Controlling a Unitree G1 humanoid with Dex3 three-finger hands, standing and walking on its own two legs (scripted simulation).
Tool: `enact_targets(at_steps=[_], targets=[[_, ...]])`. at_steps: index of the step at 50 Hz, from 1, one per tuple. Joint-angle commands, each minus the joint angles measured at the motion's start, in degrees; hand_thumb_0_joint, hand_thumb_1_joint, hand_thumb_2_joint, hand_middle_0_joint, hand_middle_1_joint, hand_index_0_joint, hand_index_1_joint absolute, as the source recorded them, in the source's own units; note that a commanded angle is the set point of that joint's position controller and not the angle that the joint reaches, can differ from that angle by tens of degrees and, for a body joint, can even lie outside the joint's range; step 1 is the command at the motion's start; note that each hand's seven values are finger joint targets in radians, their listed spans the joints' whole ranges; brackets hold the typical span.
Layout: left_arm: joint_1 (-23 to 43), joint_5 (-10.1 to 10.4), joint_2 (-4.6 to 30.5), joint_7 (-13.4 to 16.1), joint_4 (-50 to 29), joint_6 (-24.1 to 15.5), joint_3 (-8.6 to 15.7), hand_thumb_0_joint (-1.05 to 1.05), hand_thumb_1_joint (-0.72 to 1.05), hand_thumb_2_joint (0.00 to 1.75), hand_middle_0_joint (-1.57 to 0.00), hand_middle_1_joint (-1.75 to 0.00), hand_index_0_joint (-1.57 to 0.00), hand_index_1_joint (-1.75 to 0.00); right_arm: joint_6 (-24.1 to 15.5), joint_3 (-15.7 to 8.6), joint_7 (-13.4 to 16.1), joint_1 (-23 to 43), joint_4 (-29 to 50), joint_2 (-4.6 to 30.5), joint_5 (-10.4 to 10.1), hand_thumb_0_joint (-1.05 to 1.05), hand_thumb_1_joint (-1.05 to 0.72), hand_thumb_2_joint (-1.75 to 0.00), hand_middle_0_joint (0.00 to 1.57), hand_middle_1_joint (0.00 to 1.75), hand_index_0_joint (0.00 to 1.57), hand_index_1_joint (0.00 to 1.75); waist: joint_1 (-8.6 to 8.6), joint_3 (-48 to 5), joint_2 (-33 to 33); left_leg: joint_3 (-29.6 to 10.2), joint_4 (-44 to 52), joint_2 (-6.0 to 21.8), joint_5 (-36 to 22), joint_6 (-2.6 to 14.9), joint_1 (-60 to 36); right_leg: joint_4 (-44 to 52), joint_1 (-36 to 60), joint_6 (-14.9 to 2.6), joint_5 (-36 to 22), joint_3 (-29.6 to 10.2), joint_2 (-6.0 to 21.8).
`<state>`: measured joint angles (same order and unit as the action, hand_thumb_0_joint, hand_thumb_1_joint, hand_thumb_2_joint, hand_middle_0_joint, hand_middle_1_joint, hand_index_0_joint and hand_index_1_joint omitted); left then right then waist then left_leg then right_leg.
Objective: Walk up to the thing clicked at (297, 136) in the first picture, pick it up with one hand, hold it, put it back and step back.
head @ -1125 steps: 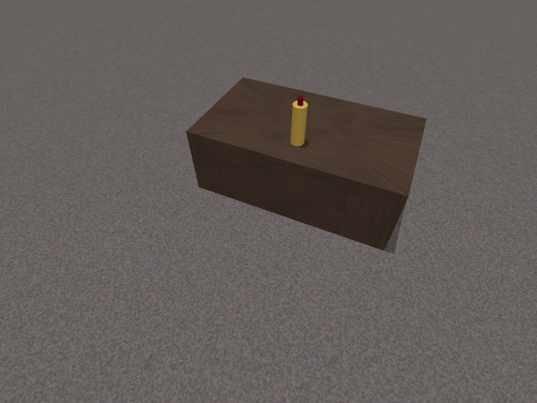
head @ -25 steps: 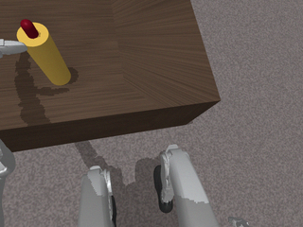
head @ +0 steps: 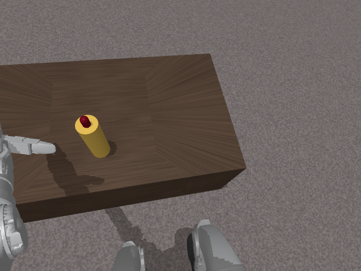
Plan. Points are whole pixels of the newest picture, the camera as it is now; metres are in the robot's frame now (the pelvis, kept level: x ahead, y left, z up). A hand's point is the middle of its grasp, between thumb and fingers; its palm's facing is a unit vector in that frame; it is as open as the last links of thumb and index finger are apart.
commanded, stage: home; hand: left
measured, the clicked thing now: (93, 136) +0.53 +0.18 -0.20
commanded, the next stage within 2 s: none
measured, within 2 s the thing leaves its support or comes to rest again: neither
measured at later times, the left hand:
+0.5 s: hand (63, 223) +0.26 +0.19 -0.01, palm faces +0.16 -0.94 -0.29, open 17.3 cm
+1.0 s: hand (74, 265) +0.19 +0.16 +0.00, palm faces +0.16 -0.95 -0.28, open 17.6 cm
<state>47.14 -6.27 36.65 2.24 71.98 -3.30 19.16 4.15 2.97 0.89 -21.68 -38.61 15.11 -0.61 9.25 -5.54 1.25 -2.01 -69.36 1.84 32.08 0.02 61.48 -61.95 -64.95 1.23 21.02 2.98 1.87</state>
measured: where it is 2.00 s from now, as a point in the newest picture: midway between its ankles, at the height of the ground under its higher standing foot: outside the picture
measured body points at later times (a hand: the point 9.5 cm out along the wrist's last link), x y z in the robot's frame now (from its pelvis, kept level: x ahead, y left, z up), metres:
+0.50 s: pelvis +0.04 -0.01 +0.07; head +0.08 -0.02 +0.51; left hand +0.25 +0.24 +0.01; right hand +0.20 -0.26 -0.03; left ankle +0.00 +0.11 -0.64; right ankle +0.07 -0.14 -0.64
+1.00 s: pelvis +0.03 -0.02 +0.07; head +0.04 -0.03 +0.52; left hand +0.18 +0.21 +0.02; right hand +0.19 -0.26 -0.02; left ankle +0.00 +0.11 -0.64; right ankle +0.07 -0.14 -0.64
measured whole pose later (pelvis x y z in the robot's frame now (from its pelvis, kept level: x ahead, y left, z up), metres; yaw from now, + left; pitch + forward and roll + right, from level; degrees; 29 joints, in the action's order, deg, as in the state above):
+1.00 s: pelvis +0.03 -0.02 +0.07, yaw +2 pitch +4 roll -1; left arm -21.2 1.2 10.9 8.3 10.4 10.1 -1.0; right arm -4.2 1.6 8.5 -13.7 -32.7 12.2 -1.1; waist 0.5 -3.0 1.4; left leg -2.0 -46.2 1.5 25.9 -1.3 24.6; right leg -44.0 -29.7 0.2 18.5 3.8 2.1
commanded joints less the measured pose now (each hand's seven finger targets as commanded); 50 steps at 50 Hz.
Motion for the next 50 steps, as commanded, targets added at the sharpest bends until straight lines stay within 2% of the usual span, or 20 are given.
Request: enact_targets(at_steps=[1,6,9,11,12,14,18,21,22,24,25,31,33,35,37,41,42,43,45,50], targets=[[6.84,2.07,6.67,0.96,-16.61,-1.25,-1.47,0.00,-0.56,0.05,-0.05,-0.05,-0.05,-0.05,-1.89,-4.87,1.57,-6.69,4.29,10.12,-1.00,0.00,-0.90,-0.90,0.20,0.30,0.20,0.30,-2.48,-28.64,7.26,-0.21,14.55,-0.05,-28.99,-1.50,-23.63,8.31,26.33,-4.14,-16.25,0.70,-1.91],[-5.82,4.25,2.28,3.39,-26.73,0.26,-2.98,0.00,-0.57,0.05,-0.06,-0.06,-0.06,-0.06,-2.70,-5.44,3.57,-3.27,6.70,8.47,-2.08,0.00,-0.90,-0.90,0.20,0.30,0.20,0.30,-4.70,-23.06,5.08,1.14,20.22,-0.93,-25.52,-0.79,-24.65,13.90,34.97,-3.59,-16.44,-0.03,-1.81],[-13.18,5.13,-0.80,4.62,-33.37,1.21,-3.92,0.00,-0.55,0.06,-0.07,-0.07,-0.06,-0.07,-3.35,-5.42,4.65,-2.04,7.63,7.73,-2.20,0.00,-0.90,-0.90,0.20,0.30,0.20,0.30,-5.51,-21.08,6.03,1.37,22.93,-0.76,-26.91,-1.07,-28.28,15.84,37.03,-3.77,-17.04,-0.14,-1.94],[-16.96,5.82,-4.23,5.29,-38.66,1.77,-6.27,0.00,-0.53,0.07,-0.07,-0.07,-0.07,-0.07,-3.89,-5.18,5.34,-0.39,8.71,6.89,-2.24,0.00,-0.90,-0.90,0.20,0.30,0.20,0.30,-5.49,-18.35,5.38,1.61,24.78,-0.98,-25.61,-0.86,-29.72,17.73,38.98,-3.44,-16.52,-0.02,-2.06],[-18.31,6.04,-3.75,5.68,-41.47,2.07,-5.57,0.00,-0.53,0.07,-0.07,-0.07,-0.07,-0.07,-4.14,-5.28,5.68,-0.22,8.42,6.82,-2.16,0.00,-0.90,-0.90,0.20,0.30,0.20,0.30,-5.92,-18.26,4.57,2.00,25.38,-1.08,-25.13,-0.57,-29.96,18.28,40.66,-3.35,-16.64,-0.11,-1.98],[-26.59,6.58,-9.52,5.71,-40.72,3.28,-8.65,0.00,-0.53,0.08,-0.07,-0.08,-0.07,-0.08,-4.79,-5.04,6.10,1.69,8.81,5.87,-1.92,0.00,-0.90,-0.90,0.20,0.30,0.20,0.30,-5.86,-14.95,3.19,2.27,26.46,-1.05,-24.89,-0.45,-30.03,19.29,41.51,-3.19,-16.64,0.13,-2.02],[-38.09,7.67,-13.58,5.78,-49.58,5.06,-12.05,0.00,-0.54,0.07,-0.07,-0.07,-0.07,-0.07,-5.62,-5.01,6.70,5.22,10.52,5.36,-1.79,0.00,-0.90,-0.90,0.20,0.30,0.20,0.30,-7.36,-12.18,2.98,2.81,28.52,-1.32,-23.78,-0.21,-32.03,21.21,43.14,-2.98,-15.74,0.69,-1.84],[-44.41,8.45,-16.77,5.62,-57.03,6.13,-15.35,0.00,-0.52,0.08,-0.06,-0.07,-0.06,-0.07,-6.24,-4.59,6.91,8.32,11.54,4.66,-1.90,0.00,-0.90,-0.90,0.20,0.30,0.20,0.30,-7.33,-9.59,1.04,2.79,29.89,-1.33,-22.27,-0.02,-33.20,22.37,43.50,-2.57,-14.41,1.17,-1.98],[-48.95,8.49,-17.08,5.66,-58.35,6.64,-15.19,0.00,-0.54,0.07,-0.07,-0.07,-0.07,-0.07,-6.45,-4.67,6.97,8.63,11.70,4.61,-1.82,0.00,-0.90,-0.90,0.20,0.30,0.20,0.30,-7.67,-10.64,0.61,2.82,29.67,-1.37,-23.57,-0.03,-33.81,22.33,44.58,-2.53,-15.53,1.19,-1.97],[-56.00,8.81,-19.25,5.44,-61.00,7.92,-17.47,0.00,-0.51,0.08,-0.06,-0.07,-0.06,-0.07,-6.91,-4.43,7.12,10.37,12.92,4.37,-1.95,0.00,-0.90,-0.90,0.20,0.30,0.20,0.30,-7.41,-8.15,-2.09,3.04,29.78,-1.51,-24.15,0.26,-33.72,22.88,44.91,-2.06,-16.59,1.33,-2.00],[-55.69,8.80,-17.35,5.72,-65.79,7.98,-16.17,0.00,-0.51,0.08,-0.06,-0.07,-0.06,-0.07,-7.14,-4.46,7.22,10.76,12.97,4.30,-1.92,0.00,-0.90,-0.90,0.20,0.30,0.20,0.30,-7.94,-9.11,-0.99,3.17,29.74,-1.61,-24.41,0.31,-34.11,22.90,45.82,-2.02,-17.27,1.14,-1.81],[-61.45,8.10,-18.04,6.01,-70.04,9.53,-16.80,0.00,-0.60,0.03,-0.04,-0.04,-0.04,-0.04,-8.19,-3.75,8.52,11.93,14.12,3.48,-1.16,0.00,-0.90,-0.90,0.20,0.30,0.20,0.30,-6.39,-5.85,-2.63,3.54,29.61,-2.04,-22.54,0.92,-35.09,24.02,44.94,-1.30,-16.52,0.61,-1.38],[-59.49,8.00,-16.84,6.25,-74.13,9.58,-15.76,0.00,-0.57,0.04,-0.05,-0.05,-0.05,-0.05,-8.77,-3.66,8.89,11.92,14.33,3.26,-0.82,0.00,-0.90,-0.90,0.20,0.30,0.20,0.30,-6.84,-6.90,-0.15,3.60,29.40,-2.33,-21.71,0.91,-35.56,24.08,45.17,-1.37,-15.92,0.16,-0.97],[-62.56,7.56,-18.53,6.26,-70.33,10.14,-16.88,0.00,-0.58,0.04,-0.05,-0.05,-0.05,-0.05,-9.41,-3.43,9.11,12.22,14.31,3.10,-0.49,0.00,-0.90,-0.90,0.20,0.30,0.20,0.30,-6.65,-5.40,-2.17,3.25,29.80,-2.31,-20.98,0.98,-35.21,24.07,45.04,-1.35,-14.79,0.51,-1.01],[-59.62,7.56,-18.02,6.42,-73.44,10.01,-16.69,0.00,-0.60,0.03,-0.04,-0.04,-0.04,-0.04,-9.94,-3.53,9.26,12.58,14.77,3.14,-0.32,0.00,-0.90,-0.90,0.20,0.30,0.20,0.30,-7.14,-4.91,-0.97,3.36,30.09,-2.58,-18.53,0.98,-35.01,24.88,44.74,-1.30,-12.33,0.40,-0.74],[-65.12,7.27,-19.40,6.56,-70.97,10.72,-17.61,0.00,-0.57,0.04,-0.05,-0.05,-0.05,-0.05,-10.98,-3.41,8.95,13.00,14.93,2.87,-0.23,0.00,-0.90,-0.90,0.20,0.30,0.20,0.30,-8.41,-4.54,-0.90,2.99,30.65,-2.63,-17.73,0.84,-34.61,25.04,45.05,-1.45,-10.59,0.98,-0.89],[-62.71,7.31,-19.99,6.55,-72.47,10.57,-18.45,0.00,-0.58,0.04,-0.05,-0.05,-0.05,-0.05,-11.16,-3.55,8.96,13.24,15.28,3.11,-0.32,0.00,-0.90,-0.90,0.20,0.30,0.20,0.30,-7.93,-4.35,-1.33,2.94,30.94,-2.63,-17.45,0.85,-34.86,25.15,44.42,-1.43,-10.26,1.04,-0.96],[-68.23,7.05,-18.95,6.70,-68.65,11.00,-16.68,0.00,-0.59,0.03,-0.05,-0.05,-0.04,-0.05,-11.18,-3.39,8.82,12.98,14.73,2.80,-0.23,0.00,-0.90,-0.90,0.20,0.30,0.20,0.30,-8.96,-4.28,-1.03,2.96,30.60,-2.77,-17.87,0.75,-33.94,25.21,45.43,-1.42,-10.26,1.15,-0.94],[-66.21,7.07,-19.56,6.58,-71.76,10.81,-17.71,0.00,-0.58,0.04,-0.05,-0.05,-0.05,-0.05,-11.61,-3.44,8.66,13.21,15.28,2.73,-0.27,0.00,-0.90,-0.90,0.20,0.30,0.20,0.30,-8.97,-4.90,-2.70,3.04,30.36,-2.80,-17.91,0.97,-33.68,25.55,46.09,-1.21,-10.60,1.05,-0.88],[-66.22,6.99,-18.83,6.64,-72.43,10.52,-16.65,0.00,-0.60,0.03,-0.04,-0.05,-0.04,-0.05,-12.07,-3.52,8.21,13.29,15.57,2.82,-0.58,0.00,-0.90,-0.90,0.20,0.30,0.20,0.30,-8.94,-2.88,-1.62,2.90,31.41,-2.54,-13.78,0.92,-32.59,25.87,44.23,-1.41,-6.13,1.04,-1.19]])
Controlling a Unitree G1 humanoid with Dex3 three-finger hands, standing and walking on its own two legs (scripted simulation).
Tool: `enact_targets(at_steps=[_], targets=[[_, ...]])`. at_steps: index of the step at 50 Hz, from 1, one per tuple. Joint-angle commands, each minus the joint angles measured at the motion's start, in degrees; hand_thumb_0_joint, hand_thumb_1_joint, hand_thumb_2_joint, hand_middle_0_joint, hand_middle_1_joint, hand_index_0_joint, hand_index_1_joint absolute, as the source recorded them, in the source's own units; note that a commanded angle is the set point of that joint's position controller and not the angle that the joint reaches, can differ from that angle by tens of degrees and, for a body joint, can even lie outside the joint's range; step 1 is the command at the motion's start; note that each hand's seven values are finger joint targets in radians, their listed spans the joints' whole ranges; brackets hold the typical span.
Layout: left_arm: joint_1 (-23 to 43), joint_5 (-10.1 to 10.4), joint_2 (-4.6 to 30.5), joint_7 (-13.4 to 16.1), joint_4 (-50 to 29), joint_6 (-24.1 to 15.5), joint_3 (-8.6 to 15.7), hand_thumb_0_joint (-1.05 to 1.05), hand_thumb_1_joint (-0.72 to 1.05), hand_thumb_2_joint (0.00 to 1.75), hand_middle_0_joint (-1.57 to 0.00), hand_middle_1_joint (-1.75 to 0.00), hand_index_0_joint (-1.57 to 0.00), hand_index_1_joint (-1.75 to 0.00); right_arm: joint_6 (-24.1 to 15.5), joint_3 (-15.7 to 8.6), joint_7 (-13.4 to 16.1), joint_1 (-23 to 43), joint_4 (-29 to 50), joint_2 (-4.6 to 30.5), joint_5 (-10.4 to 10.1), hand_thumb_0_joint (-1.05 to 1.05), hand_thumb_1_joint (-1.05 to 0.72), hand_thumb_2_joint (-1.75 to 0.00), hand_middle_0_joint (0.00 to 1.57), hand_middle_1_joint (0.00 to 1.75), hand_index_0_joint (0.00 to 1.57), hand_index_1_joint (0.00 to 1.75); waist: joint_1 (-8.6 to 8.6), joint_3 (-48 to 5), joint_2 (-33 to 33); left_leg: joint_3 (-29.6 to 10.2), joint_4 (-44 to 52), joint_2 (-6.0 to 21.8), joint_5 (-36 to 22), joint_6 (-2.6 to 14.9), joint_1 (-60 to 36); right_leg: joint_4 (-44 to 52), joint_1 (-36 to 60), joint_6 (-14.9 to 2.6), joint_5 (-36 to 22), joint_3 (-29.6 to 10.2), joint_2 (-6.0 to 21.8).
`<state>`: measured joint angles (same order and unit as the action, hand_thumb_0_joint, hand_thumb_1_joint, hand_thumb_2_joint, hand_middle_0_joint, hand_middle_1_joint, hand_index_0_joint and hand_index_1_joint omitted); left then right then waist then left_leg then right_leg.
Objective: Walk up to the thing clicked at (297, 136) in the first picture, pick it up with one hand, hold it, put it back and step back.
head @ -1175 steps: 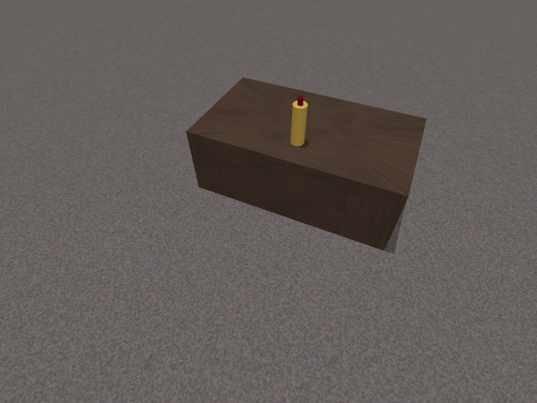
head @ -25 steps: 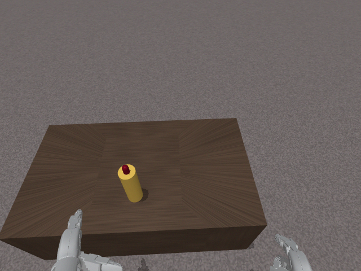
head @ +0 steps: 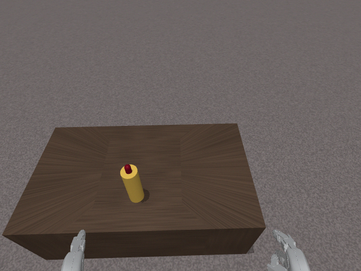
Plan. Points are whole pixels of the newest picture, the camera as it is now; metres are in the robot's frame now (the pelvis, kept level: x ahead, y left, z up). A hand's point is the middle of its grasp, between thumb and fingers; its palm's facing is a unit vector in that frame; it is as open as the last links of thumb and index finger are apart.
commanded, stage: home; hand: left
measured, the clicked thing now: (132, 182) +0.51 +0.19 -0.27
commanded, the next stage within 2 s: stand in 1.52 s
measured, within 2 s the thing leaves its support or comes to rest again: neither
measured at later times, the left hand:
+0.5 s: hand out of the picture +0.06 +0.26 -0.11, palm faces +0.02 -0.92 -0.40, open 17.6 cm
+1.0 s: hand out of the picture +0.05 +0.25 -0.11, palm faces +0.03 -0.92 -0.38, open 17.6 cm
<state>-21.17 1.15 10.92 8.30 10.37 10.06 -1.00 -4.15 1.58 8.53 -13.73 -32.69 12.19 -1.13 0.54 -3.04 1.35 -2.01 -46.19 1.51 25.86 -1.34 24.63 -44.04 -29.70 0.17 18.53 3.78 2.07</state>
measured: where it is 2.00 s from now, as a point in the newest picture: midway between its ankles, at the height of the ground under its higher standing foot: outside the picture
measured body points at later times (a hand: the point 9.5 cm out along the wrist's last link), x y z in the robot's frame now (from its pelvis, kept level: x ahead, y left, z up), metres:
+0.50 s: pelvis +0.01 +0.00 +0.03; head +0.00 -0.01 +0.48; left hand +0.06 +0.31 -0.09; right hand +0.06 -0.28 -0.11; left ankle -0.02 +0.13 -0.71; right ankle +0.04 -0.12 -0.71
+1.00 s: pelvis +0.00 -0.01 +0.04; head -0.01 -0.03 +0.49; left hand +0.05 +0.29 -0.09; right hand +0.07 -0.29 -0.11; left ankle -0.02 +0.13 -0.71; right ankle +0.04 -0.12 -0.71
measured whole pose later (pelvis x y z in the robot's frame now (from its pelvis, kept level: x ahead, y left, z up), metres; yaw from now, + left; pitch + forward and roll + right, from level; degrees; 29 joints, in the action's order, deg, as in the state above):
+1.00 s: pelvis +0.00 -0.01 +0.04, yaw +1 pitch -4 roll +0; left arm -8.7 -1.6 17.8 1.4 65.0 -0.2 -0.1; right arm 1.7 -0.4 0.4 -11.1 -60.4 19.7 1.5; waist -1.1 1.9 2.7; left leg -2.6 -20.9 0.8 13.5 -1.7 3.9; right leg -21.6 -9.4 0.2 8.5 5.0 2.4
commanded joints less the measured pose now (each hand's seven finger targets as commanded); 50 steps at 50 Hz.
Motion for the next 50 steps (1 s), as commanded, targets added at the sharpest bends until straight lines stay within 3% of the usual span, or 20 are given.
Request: enact_targets(at_steps=[1,2,3,5,9,12,20,24,28,31,37,44,50], targets=[[0.34,-0.55,6.91,0.56,-8.25,-2.64,3.71,0.00,-0.60,0.03,-0.04,-0.04,-0.04,-0.04,-3.89,-2.55,0.50,4.70,9.14,6.40,0.05,0.00,-0.90,-0.90,0.20,0.30,0.20,0.30,0.01,-5.16,-2.45,2.40,8.26,-1.90,-7.97,2.22,4.76,7.21,8.82,-0.43,-3.86,0.58,-1.76],[5.91,-5.83,13.27,-2.76,7.63,-6.36,6.33,0.00,-0.59,0.03,-0.04,-0.05,-0.04,-0.05,-0.35,-5.47,-2.91,3.41,-1.94,13.04,6.71,0.00,-0.90,-0.90,0.20,0.30,0.20,0.30,-1.25,-2.01,-0.12,-2.14,11.93,1.60,-9.98,1.45,-0.15,7.78,10.71,-2.79,-5.08,-3.69,2.44],[4.37,-6.23,14.08,-4.15,10.31,-8.05,6.46,0.00,-0.59,0.03,-0.04,-0.05,-0.04,-0.05,1.26,-5.98,-4.27,2.76,-3.26,13.25,6.46,0.00,-0.90,-0.90,0.20,0.30,0.20,0.30,-1.02,-4.90,0.29,-2.48,11.88,1.81,-9.07,2.41,-2.90,8.25,11.55,-3.11,-4.72,-4.39,2.88],[4.99,-5.47,13.90,-5.61,13.95,-10.13,5.20,0.00,-0.59,0.03,-0.05,-0.05,-0.04,-0.05,2.30,-6.06,-5.74,2.62,-3.22,12.89,5.63,0.00,-0.90,-0.90,0.20,0.30,0.20,0.30,-1.51,-3.44,0.84,-3.27,13.85,1.73,-6.58,3.39,-3.04,9.77,12.78,-3.09,-3.82,-4.36,2.99],[8.31,-4.54,14.22,-6.34,21.99,-11.34,4.43,0.00,-0.56,0.05,-0.05,-0.05,-0.05,-0.05,2.71,-6.02,-7.11,3.52,-5.88,12.63,4.69,0.00,-0.90,-0.90,0.20,0.30,0.20,0.30,-1.41,1.04,-0.56,-3.27,16.43,1.29,-8.18,2.50,-4.50,14.44,12.41,-1.64,-3.12,-4.97,3.33],[9.84,-4.19,15.42,-6.19,27.24,-11.78,4.49,0.00,-0.58,0.04,-0.05,-0.05,-0.05,-0.05,3.33,-6.17,-7.43,2.39,-8.60,12.89,4.57,0.00,-0.90,-0.90,0.20,0.30,0.20,0.30,-0.85,2.36,-1.56,-3.39,18.01,1.27,-10.79,2.40,-6.14,16.36,14.60,-1.52,-4.44,-5.04,3.72],[10.92,-3.42,17.13,-5.63,37.79,-11.57,4.08,0.00,-0.58,0.04,-0.05,-0.05,-0.05,-0.05,4.06,-5.92,-7.11,1.15,-14.37,14.71,3.59,0.00,-0.90,-0.90,0.20,0.30,0.20,0.30,-0.75,2.23,-0.08,-4.68,23.80,2.60,-17.14,1.93,-11.21,18.88,20.08,-1.11,-10.71,-4.17,3.96],[10.90,-3.25,17.96,-5.49,41.98,-11.32,3.72,0.00,-0.59,0.03,-0.05,-0.05,-0.04,-0.05,4.38,-5.48,-7.01,1.74,-16.93,15.57,3.30,0.00,-0.90,-0.90,0.20,0.30,0.20,0.30,-1.18,3.69,0.07,-4.57,25.44,2.67,-16.21,1.82,-12.53,21.47,20.73,-0.79,-9.24,-4.45,4.41],[11.95,-3.12,19.02,-5.44,45.04,-11.26,3.51,0.00,-0.59,0.03,-0.04,-0.05,-0.04,-0.05,4.43,-4.78,-6.88,1.33,-19.14,15.75,3.05,0.00,-0.90,-0.90,0.20,0.30,0.20,0.30,-1.04,3.99,-1.09,-4.62,26.91,3.15,-19.14,1.73,-13.75,22.60,22.55,-0.78,-11.64,-4.75,4.90],[12.26,-3.03,19.24,-5.55,46.98,-11.14,3.12,0.00,-0.61,0.02,-0.04,-0.04,-0.04,-0.04,4.48,-4.62,-6.89,2.17,-20.32,16.22,2.87,0.00,-0.90,-0.90,0.20,0.30,0.20,0.30,-1.13,5.26,-1.39,-4.40,27.65,2.89,-17.67,1.64,-14.37,24.85,21.71,-0.55,-9.12,-5.15,4.97],[13.41,-2.91,19.43,-5.63,49.60,-11.37,2.88,0.00,-0.59,0.03,-0.04,-0.05,-0.04,-0.05,4.40,-4.19,-7.07,3.49,-22.13,16.60,2.63,0.00,-0.90,-0.90,0.20,0.30,0.20,0.30,-1.23,4.93,-1.96,-4.44,28.46,3.48,-17.98,1.87,-15.65,26.64,22.87,-0.43,-9.32,-5.58,5.41],[14.58,-2.73,19.84,-6.13,51.32,-11.30,2.93,0.00,-0.60,0.03,-0.04,-0.05,-0.04,-0.05,4.47,-3.89,-7.33,3.93,-23.57,16.82,2.52,0.00,-0.90,-0.90,0.20,0.30,0.20,0.30,-1.35,5.61,-1.86,-4.00,29.28,3.40,-15.01,1.94,-14.37,28.43,22.78,-0.45,-4.26,-6.54,5.60],[15.56,-2.54,19.99,-6.28,52.08,-11.28,3.11,0.00,-0.61,0.02,-0.04,-0.04,-0.04,-0.04,4.19,-3.58,-7.16,4.62,-24.32,17.19,2.50,0.00,-0.90,-0.90,0.20,0.30,0.20,0.30,-1.49,4.09,-0.49,-4.33,30.27,3.91,-16.66,1.79,-14.76,27.22,24.25,-0.60,-8.51,-5.82,5.50]])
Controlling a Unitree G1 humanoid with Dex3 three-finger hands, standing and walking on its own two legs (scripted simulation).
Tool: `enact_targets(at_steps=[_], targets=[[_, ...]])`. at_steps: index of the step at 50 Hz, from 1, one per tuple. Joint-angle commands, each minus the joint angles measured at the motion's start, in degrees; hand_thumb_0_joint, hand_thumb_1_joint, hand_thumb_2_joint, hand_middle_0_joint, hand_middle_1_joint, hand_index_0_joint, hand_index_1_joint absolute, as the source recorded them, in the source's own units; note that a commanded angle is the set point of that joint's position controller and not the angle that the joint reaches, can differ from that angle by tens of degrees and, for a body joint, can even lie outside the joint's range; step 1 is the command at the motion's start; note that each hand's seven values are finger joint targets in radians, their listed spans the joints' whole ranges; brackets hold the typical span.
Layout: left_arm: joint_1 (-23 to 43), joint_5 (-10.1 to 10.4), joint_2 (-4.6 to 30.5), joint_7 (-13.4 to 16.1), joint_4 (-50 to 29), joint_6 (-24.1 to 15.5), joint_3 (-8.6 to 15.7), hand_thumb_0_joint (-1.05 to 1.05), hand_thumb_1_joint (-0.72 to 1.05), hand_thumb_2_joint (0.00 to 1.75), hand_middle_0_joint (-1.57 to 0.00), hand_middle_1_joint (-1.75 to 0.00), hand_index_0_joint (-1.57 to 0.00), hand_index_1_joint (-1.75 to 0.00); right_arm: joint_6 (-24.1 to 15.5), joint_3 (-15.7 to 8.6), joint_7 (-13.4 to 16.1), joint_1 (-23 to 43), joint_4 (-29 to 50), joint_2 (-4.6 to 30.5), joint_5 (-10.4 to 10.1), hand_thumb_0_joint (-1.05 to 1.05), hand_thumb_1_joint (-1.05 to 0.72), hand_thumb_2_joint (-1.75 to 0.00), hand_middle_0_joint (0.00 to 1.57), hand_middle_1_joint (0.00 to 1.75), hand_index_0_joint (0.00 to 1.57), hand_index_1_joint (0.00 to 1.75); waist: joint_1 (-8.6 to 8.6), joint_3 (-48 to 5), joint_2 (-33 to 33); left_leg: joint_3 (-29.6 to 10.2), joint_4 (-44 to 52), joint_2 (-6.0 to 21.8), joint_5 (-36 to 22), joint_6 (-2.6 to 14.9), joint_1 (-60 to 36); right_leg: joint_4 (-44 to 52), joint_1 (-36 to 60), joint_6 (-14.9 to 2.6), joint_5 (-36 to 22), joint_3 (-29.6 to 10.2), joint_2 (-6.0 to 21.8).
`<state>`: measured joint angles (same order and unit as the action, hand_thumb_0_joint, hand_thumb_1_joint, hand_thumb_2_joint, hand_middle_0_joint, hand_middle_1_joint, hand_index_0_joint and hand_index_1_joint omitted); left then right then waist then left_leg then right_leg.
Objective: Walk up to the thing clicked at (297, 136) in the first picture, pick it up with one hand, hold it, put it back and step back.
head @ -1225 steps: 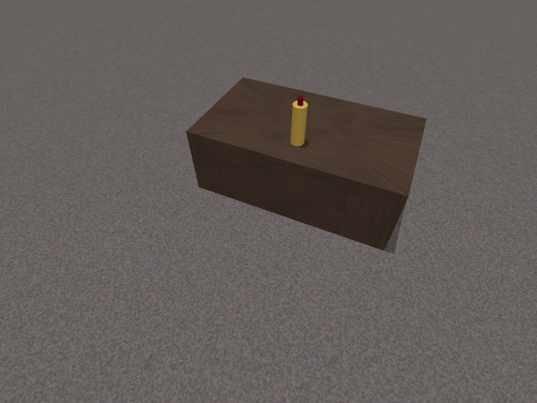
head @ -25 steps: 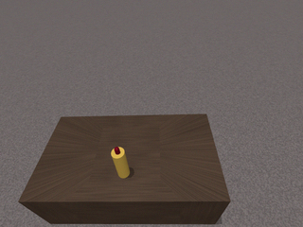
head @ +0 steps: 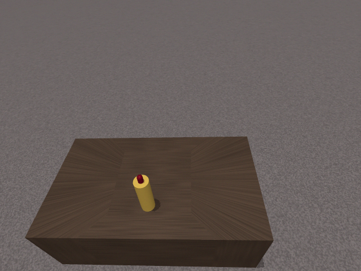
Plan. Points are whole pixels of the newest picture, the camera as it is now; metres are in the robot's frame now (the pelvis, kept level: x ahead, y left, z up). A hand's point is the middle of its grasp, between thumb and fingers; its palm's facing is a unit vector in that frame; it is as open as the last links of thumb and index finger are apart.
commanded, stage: home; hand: left
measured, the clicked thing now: (144, 191) +0.51 +0.18 -0.31
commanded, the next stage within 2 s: stand in 0.52 s
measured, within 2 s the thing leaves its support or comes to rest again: neither
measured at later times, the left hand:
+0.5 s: hand out of the picture +0.07 +0.25 -0.15, palm faces +0.00 -0.93 -0.38, open 17.7 cm
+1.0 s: hand out of the picture +0.09 +0.25 -0.15, palm faces +0.00 -0.93 -0.36, open 11.2 cm
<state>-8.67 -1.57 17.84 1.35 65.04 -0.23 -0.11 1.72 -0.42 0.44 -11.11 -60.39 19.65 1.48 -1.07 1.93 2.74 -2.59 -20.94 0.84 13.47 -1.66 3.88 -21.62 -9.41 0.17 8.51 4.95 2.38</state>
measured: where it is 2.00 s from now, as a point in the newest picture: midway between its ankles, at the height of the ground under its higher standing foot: outside the picture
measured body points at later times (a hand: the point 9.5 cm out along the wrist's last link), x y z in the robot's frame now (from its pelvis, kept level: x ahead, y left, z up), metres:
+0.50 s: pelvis +0.01 +0.00 +0.00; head +0.00 -0.02 +0.45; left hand +0.07 +0.30 -0.12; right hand +0.07 -0.30 -0.15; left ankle -0.02 +0.14 -0.74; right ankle +0.04 -0.12 -0.74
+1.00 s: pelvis +0.02 +0.00 +0.00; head +0.02 -0.02 +0.45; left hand +0.09 +0.30 -0.12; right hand +0.09 -0.30 -0.14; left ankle -0.02 +0.14 -0.74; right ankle +0.04 -0.12 -0.74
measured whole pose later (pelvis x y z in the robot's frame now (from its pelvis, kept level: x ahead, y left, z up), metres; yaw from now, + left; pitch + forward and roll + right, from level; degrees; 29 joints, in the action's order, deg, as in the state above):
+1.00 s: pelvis +0.02 +0.00 +0.00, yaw -1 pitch -3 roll +0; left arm -5.4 -0.8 18.2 0.4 66.1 -0.5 0.8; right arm 0.7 0.0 0.3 -8.1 -62.7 20.4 1.2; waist -0.6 2.4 2.1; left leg -1.9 -17.8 1.3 13.3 -1.9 2.0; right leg -20.4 -8.7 0.0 9.1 4.4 1.8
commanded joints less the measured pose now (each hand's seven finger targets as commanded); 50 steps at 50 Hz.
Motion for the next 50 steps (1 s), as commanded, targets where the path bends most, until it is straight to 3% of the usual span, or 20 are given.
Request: enact_targets(at_steps=[1,8,17,24,31,33,34,37,42,47,50], targets=[[3.63,0.17,13.16,0.70,-2.64,-0.98,2.37,0.00,-0.60,0.03,-0.04,-0.05,-0.04,-0.05,-1.68,-1.60,1.00,2.36,3.44,9.79,-0.12,0.00,-0.90,-0.90,0.20,0.30,0.20,0.30,0.14,-0.93,-1.83,-3.62,5.07,4.50,-4.30,2.13,6.39,4.86,4.27,-0.60,0.99,-7.04,5.18],[4.13,0.28,13.43,0.39,-2.00,-0.84,2.36,0.00,-0.61,0.01,-0.04,-0.04,-0.04,-0.04,-1.75,-1.46,0.99,1.97,2.41,10.41,-0.21,0.00,-0.90,-0.90,0.20,0.30,0.20,0.30,0.09,-0.92,-3.14,-3.56,5.32,4.55,-4.51,2.00,6.09,5.36,4.17,-0.73,2.75,-7.37,5.38],[4.76,0.50,13.32,0.17,-1.67,-0.89,2.46,0.00,-0.61,0.02,-0.04,-0.04,-0.04,-0.04,-2.13,-1.49,1.05,2.79,1.81,11.15,-0.23,0.00,-0.90,-0.90,0.20,0.30,0.20,0.30,0.21,-1.35,-2.80,-3.45,5.96,4.97,-6.45,2.09,5.13,4.75,4.77,-1.04,-1.48,-6.88,5.20],[5.26,0.54,13.57,0.03,-1.55,-0.93,2.64,0.00,-0.61,0.00,-0.04,-0.04,-0.04,-0.04,-1.95,-1.55,0.88,2.79,1.46,11.10,-0.31,0.00,-0.90,-0.90,0.20,0.30,0.20,0.30,0.44,-0.54,-3.69,-3.07,5.78,4.89,-4.68,2.08,5.48,5.70,4.12,-0.92,1.89,-7.65,5.28],[5.40,0.68,13.29,0.01,-1.77,-1.25,2.74,0.00,-0.61,0.02,-0.04,-0.04,-0.04,-0.04,-2.20,-1.49,0.87,3.57,1.51,11.25,-0.26,0.00,-0.90,-0.90,0.20,0.30,0.20,0.30,0.47,-2.58,-2.79,-3.14,5.72,5.29,-7.89,2.08,4.37,4.40,5.95,-0.94,-5.34,-7.03,5.45],[5.88,0.71,13.47,-0.07,-1.83,-1.23,2.83,0.00,-0.45,0.18,-0.20,-0.20,-0.20,-0.20,-2.26,-1.37,0.97,3.56,1.39,11.31,-0.25,0.00,-0.90,-0.90,0.20,0.30,0.20,0.30,0.67,-3.01,-3.07,-3.00,5.63,5.60,-8.80,2.09,3.97,3.98,6.21,-1.10,-7.66,-7.26,5.77],[5.76,0.74,13.44,-0.09,-1.87,-1.18,2.83,0.00,-0.37,0.26,-0.20,-0.28,-0.20,-0.28,-2.30,-1.29,0.93,3.43,1.20,11.17,-0.30,0.00,-0.90,-0.90,0.20,0.30,0.20,0.30,0.48,-2.94,-2.80,-3.16,5.96,5.57,-8.96,1.88,3.63,3.88,5.96,-0.99,-7.19,-6.94,5.53],[5.80,0.81,13.10,-0.08,-1.87,-1.10,2.77,0.00,-0.13,0.50,-0.20,-0.30,-0.20,-0.30,-2.30,-1.39,1.08,3.93,1.21,11.61,-0.31,0.00,-0.90,-0.90,0.20,0.30,0.20,0.30,0.59,-3.50,-2.45,-2.81,5.75,5.73,-11.28,1.82,3.38,3.30,6.72,-1.11,-10.83,-6.67,5.66],[5.77,0.78,13.04,-0.16,-1.79,-1.11,2.78,0.00,0.27,0.90,-0.20,-0.30,-0.20,-0.30,-2.25,-1.58,0.89,4.25,1.02,11.65,-0.33,0.00,-0.90,-0.90,0.20,0.30,0.20,0.30,0.41,-2.32,-2.97,-2.75,6.13,5.71,-8.39,1.86,3.89,4.22,6.07,-1.02,-6.09,-6.75,5.31],[5.95,0.86,13.66,-0.22,-2.06,-1.25,3.07,0.00,0.67,0.90,-0.20,-0.30,-0.20,-0.30,-2.38,-1.64,0.87,4.51,1.12,11.92,-0.27,0.00,-0.90,-0.90,0.20,0.30,0.20,0.30,0.61,-2.48,-2.47,-2.68,6.40,5.81,-8.21,1.92,3.22,4.14,5.82,-1.22,-7.63,-7.19,5.55],[5.85,0.87,13.47,-0.40,-2.14,-1.22,3.07,0.00,0.90,0.90,-0.20,-0.30,-0.20,-0.30,-2.43,-1.57,0.79,4.21,0.93,11.86,-0.30,0.00,-0.90,-0.90,0.20,0.30,0.20,0.30,0.58,-2.00,-2.77,-2.66,6.55,5.89,-6.99,1.98,3.88,4.59,5.63,-1.09,-5.47,-7.42,5.34]])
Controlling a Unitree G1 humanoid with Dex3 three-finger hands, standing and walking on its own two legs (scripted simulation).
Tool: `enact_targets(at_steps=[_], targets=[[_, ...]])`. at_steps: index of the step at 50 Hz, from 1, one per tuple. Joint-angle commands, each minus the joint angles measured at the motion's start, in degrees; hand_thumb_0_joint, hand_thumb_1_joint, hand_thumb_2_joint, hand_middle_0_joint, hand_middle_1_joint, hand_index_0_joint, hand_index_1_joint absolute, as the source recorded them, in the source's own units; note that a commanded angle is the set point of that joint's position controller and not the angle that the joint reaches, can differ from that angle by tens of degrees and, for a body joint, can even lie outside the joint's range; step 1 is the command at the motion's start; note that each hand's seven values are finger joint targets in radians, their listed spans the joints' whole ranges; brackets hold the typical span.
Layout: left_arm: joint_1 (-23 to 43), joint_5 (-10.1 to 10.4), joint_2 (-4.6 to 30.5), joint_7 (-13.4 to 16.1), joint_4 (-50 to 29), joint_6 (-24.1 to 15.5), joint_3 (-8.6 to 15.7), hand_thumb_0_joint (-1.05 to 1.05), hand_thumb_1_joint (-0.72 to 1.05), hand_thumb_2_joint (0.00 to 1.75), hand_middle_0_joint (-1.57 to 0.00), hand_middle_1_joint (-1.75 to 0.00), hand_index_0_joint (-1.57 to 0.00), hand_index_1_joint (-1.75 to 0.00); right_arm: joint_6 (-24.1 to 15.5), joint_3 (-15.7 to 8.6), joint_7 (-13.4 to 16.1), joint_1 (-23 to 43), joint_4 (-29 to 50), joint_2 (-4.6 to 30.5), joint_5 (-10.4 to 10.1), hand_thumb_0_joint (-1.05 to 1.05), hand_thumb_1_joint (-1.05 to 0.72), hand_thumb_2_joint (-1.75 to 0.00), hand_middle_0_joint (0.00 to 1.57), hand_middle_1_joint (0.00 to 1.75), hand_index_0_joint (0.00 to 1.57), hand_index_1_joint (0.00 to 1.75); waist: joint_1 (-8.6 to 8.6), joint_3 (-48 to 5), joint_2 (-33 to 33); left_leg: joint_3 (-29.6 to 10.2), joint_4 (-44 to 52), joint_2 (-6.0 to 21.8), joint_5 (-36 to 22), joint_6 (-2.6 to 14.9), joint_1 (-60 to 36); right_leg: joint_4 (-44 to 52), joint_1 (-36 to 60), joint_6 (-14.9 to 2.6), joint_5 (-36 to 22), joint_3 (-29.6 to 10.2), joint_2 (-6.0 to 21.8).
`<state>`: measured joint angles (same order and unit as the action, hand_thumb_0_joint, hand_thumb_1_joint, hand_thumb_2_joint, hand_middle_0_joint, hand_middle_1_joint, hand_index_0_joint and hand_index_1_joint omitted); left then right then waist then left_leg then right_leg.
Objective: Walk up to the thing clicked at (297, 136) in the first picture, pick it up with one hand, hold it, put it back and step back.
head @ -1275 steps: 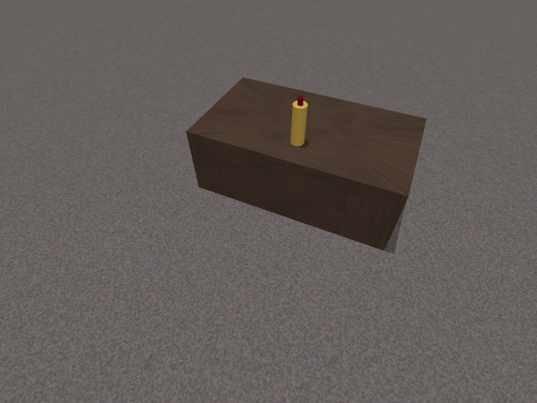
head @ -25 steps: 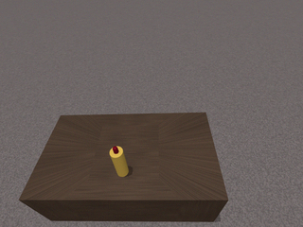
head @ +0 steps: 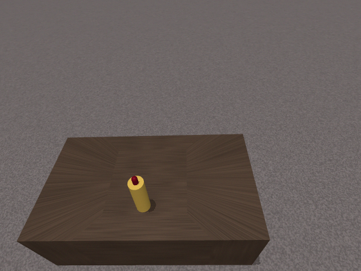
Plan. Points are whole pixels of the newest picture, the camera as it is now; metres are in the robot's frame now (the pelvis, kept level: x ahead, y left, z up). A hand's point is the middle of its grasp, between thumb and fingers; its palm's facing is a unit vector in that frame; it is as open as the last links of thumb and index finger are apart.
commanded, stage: stand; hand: left
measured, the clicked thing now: (139, 192) +0.49 +0.19 -0.31
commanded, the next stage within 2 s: none
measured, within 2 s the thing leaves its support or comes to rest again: neither
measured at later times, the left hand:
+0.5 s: hand out of the picture +0.08 +0.25 -0.15, palm faces +0.00 -0.93 -0.36, open 7.4 cm
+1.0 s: hand out of the picture +0.08 +0.24 -0.15, palm faces -0.01 -0.93 -0.36, open 7.4 cm
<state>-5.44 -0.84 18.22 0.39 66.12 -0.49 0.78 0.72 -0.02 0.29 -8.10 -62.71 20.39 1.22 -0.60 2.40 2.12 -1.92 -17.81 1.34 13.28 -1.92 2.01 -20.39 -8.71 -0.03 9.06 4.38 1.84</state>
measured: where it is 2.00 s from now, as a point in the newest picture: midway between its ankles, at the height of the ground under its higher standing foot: outside the picture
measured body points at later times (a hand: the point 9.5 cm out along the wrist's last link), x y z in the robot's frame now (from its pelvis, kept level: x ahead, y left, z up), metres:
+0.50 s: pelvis +0.00 +0.00 +0.00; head +0.00 -0.02 +0.45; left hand +0.08 +0.30 -0.12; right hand +0.07 -0.30 -0.14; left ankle -0.04 +0.14 -0.75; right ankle +0.02 -0.12 -0.75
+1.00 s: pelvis +0.00 -0.01 +0.00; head +0.00 -0.02 +0.45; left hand +0.08 +0.29 -0.12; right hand +0.06 -0.31 -0.14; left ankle -0.04 +0.14 -0.75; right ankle +0.02 -0.12 -0.75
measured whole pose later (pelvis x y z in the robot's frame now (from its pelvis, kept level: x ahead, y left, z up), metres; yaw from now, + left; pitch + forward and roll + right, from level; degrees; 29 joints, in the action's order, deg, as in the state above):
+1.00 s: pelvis +0.00 -0.01 +0.00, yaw -1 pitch -3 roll +0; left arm -5.8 -0.6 18.7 -0.1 65.1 -0.7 0.8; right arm 0.4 -0.2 -0.2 -8.1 -63.4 20.4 1.1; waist -0.3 2.8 1.7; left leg -0.9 -16.9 2.0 13.0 -2.4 1.4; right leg -20.6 -9.1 -0.6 9.0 3.5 1.1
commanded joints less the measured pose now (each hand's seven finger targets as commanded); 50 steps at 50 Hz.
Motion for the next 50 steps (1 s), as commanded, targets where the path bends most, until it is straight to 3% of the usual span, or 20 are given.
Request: enact_targets(at_steps=[1,11,16,20,26,37,43,50], targets=[[2.46,0.15,13.03,0.52,-3.20,-0.97,2.10,0.00,0.90,0.90,-0.20,-0.30,-0.20,-0.30,-1.48,-1.93,0.89,1.41,3.28,11.13,-0.10,0.00,-0.90,-0.90,0.20,0.30,0.20,0.30,0.04,-2.41,-1.66,-3.41,3.44,5.37,-6.81,2.28,5.89,3.25,5.05,-0.95,-6.25,-6.76,5.85],[2.84,0.23,12.89,0.58,-3.62,-1.05,2.04,0.00,0.90,0.90,-0.20,-0.30,-0.20,-0.30,-1.58,-1.96,0.98,1.60,3.24,11.28,-0.08,0.00,-0.90,-0.90,0.20,0.30,0.20,0.30,0.39,-4.45,-1.91,-2.82,2.94,5.79,-11.43,2.07,3.94,1.82,6.24,-1.33,-13.10,-6.60,6.34],[2.50,0.24,13.27,0.46,-3.46,-0.94,2.10,0.00,0.90,0.90,-0.20,-0.30,-0.20,-0.30,-1.45,-1.97,0.80,1.80,2.81,10.94,-0.08,0.00,-0.90,-0.90,0.20,0.30,0.20,0.30,-0.11,-1.89,-2.34,-3.14,4.10,5.59,-6.41,2.02,5.34,3.32,4.48,-1.04,-5.16,-6.89,5.75],[2.78,0.17,13.30,0.46,-3.96,-1.14,2.18,0.00,0.90,0.90,-0.20,-0.30,-0.20,-0.30,-1.60,-2.14,0.77,1.52,2.94,11.28,-0.06,0.00,-0.90,-0.90,0.20,0.30,0.20,0.30,0.30,-3.10,-1.71,-2.85,3.77,5.68,-7.83,2.12,5.22,2.77,5.34,-1.39,-8.19,-7.29,6.04],[2.66,0.23,13.73,0.35,-3.77,-1.11,2.22,0.00,0.90,0.90,-0.20,-0.30,-0.20,-0.30,-1.54,-2.14,0.60,1.60,2.83,10.91,-0.01,0.00,-0.90,-0.90,0.20,0.30,0.20,0.30,0.30,-1.98,-2.90,-2.91,3.87,5.58,-5.84,2.14,5.03,3.41,3.76,-1.13,-4.67,-7.47,5.78],[2.19,0.42,13.42,0.35,-4.24,-1.33,2.01,0.00,0.90,0.90,-0.20,-0.30,-0.20,-0.30,-1.72,-2.08,0.63,1.44,2.80,11.13,-0.14,0.00,-0.90,-0.90,0.20,0.30,0.20,0.30,0.50,-4.27,-2.28,-2.39,3.41,6.03,-10.03,2.13,3.46,2.13,5.33,-1.57,-11.98,-7.42,6.22],[2.27,0.36,13.48,0.28,-4.09,-1.21,2.05,0.00,0.90,0.90,-0.20,-0.30,-0.20,-0.30,-1.63,-2.02,0.57,1.40,2.52,11.02,-0.14,0.00,-0.90,-0.90,0.20,0.30,0.20,0.30,0.26,-2.28,-2.38,-2.41,4.03,5.80,-6.13,2.07,4.87,3.10,4.48,-1.36,-7.55,-7.77,5.82],[1.89,0.34,13.42,0.24,-4.29,-1.47,2.12,0.00,0.90,0.90,-0.20,-0.30,-0.20,-0.30,-1.71,-2.33,0.36,1.28,2.81,11.14,-0.19,0.00,-0.90,-0.90,0.20,0.30,0.20,0.30,0.44,-3.25,-2.98,-2.09,3.54,5.82,-6.22,2.23,3.63,3.20,4.30,-1.42,-7.81,-8.02,5.73]])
